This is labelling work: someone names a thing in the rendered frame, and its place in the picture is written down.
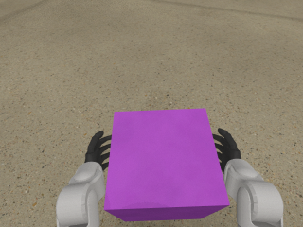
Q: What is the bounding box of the left robot hand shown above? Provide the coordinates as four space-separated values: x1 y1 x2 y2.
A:
84 131 112 171

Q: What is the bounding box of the carton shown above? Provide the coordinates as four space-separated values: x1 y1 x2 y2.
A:
103 108 230 222

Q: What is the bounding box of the right robot hand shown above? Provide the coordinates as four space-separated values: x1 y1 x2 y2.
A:
212 128 241 174

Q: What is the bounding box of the robot right forearm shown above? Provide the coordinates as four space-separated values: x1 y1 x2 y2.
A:
223 158 284 227

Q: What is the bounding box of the robot left forearm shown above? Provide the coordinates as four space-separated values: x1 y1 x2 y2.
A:
56 162 106 227

